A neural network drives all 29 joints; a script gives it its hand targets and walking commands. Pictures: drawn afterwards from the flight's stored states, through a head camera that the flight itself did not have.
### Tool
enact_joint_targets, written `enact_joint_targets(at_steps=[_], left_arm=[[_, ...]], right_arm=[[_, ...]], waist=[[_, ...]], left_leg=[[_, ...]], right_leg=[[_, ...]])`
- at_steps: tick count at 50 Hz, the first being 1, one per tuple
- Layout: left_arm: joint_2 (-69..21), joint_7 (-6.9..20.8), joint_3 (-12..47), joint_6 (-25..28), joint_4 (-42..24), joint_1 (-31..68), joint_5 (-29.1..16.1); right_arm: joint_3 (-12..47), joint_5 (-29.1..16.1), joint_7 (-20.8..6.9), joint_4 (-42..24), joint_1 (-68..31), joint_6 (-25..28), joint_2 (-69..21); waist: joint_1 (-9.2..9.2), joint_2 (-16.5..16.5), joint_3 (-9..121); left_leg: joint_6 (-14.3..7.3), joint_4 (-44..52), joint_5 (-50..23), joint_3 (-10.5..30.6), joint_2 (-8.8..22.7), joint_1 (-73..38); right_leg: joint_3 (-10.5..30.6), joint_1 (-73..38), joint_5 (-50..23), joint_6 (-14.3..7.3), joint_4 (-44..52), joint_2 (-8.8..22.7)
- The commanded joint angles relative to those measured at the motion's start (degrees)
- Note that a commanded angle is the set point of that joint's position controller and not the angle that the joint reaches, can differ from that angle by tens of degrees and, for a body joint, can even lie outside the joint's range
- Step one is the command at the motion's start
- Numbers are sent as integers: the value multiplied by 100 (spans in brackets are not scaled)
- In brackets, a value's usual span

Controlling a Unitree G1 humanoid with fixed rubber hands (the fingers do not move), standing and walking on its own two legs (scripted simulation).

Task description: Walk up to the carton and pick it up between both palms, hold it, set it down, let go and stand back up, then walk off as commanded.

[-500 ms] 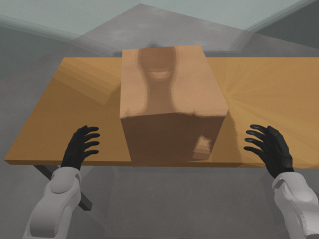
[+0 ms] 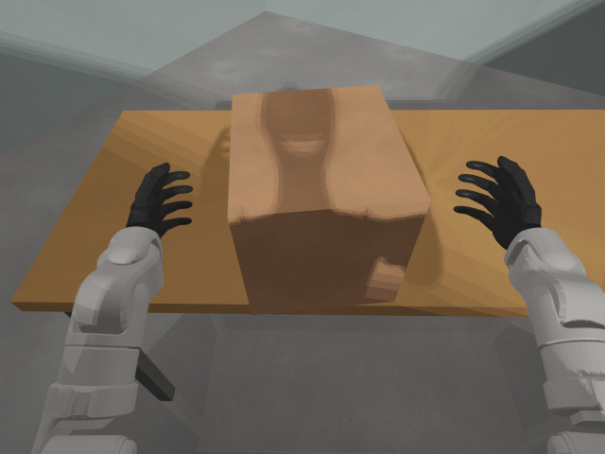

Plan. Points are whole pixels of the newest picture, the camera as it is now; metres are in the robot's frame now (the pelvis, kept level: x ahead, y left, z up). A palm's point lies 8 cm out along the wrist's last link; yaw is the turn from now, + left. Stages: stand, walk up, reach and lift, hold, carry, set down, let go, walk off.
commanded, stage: reach and lift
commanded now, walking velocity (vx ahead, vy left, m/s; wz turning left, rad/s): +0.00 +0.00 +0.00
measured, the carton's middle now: (315, 200) +0.48 +0.01 +0.04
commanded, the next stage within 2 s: none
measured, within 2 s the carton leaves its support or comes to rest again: neither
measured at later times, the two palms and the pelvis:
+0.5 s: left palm (158, 173) +0.40 +0.20 +0.17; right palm (510, 162) +0.42 -0.23 +0.18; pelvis +0.00 +0.00 +0.00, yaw +0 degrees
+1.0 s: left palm (166, 165) +0.43 +0.21 +0.16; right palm (490, 157) +0.44 -0.22 +0.16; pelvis +0.00 +0.01 +0.00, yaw +0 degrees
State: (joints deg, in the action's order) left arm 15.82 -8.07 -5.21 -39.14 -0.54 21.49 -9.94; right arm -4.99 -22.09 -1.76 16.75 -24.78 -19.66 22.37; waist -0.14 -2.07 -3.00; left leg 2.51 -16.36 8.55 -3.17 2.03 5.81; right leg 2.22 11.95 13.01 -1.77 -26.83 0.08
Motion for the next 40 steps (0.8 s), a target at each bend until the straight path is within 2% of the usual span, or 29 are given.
enact_joint_targets(at_steps=[1,6,11,23,27,33,40], left_arm=[[598,8,-868,146,-590,2192,-42],[753,27,-889,106,-526,2607,-68],[889,-1,-875,76,-189,3086,-59],[1121,-228,-654,220,1394,4683,-27],[1152,-301,-545,345,1782,5103,-15],[1284,-373,-486,487,2134,5672,-54],[1103,-336,-428,724,2840,5581,86]], right_arm=[[203,-268,-66,-382,-2537,218,1798],[309,-401,-50,-183,-3030,210,1909],[406,-463,-81,298,-3551,164,1969],[554,-316,-225,1754,-5083,151,1985],[638,-309,-254,2138,-5430,206,1989],[747,-394,-237,2313,-5973,282,2050],[933,-427,-252,3005,-5842,377,1889]], waist=[[-588,92,2365],[-618,105,2569],[-661,137,2630],[-744,146,2757],[-727,190,3030],[-715,217,3702],[-707,291,3743]], left_leg=[[-155,-117,-1161,-91,-250,1],[-103,-237,-1466,-106,-274,14],[-95,-257,-1382,-109,-259,147],[-161,-225,-756,-99,-173,634],[-135,-309,-957,-114,-178,603],[-96,-457,-1272,-132,-211,658],[-56,-509,-1404,-130,-206,670]], right_leg=[[88,-1115,-2188,203,865,-319],[83,-1216,-2666,238,767,-348],[73,-1196,-2669,248,718,-347],[-59,-904,-1840,200,749,-371],[-113,-903,-2106,207,698,-401],[-137,-1010,-2708,234,582,-434],[-162,-973,-2962,251,560,-447]])
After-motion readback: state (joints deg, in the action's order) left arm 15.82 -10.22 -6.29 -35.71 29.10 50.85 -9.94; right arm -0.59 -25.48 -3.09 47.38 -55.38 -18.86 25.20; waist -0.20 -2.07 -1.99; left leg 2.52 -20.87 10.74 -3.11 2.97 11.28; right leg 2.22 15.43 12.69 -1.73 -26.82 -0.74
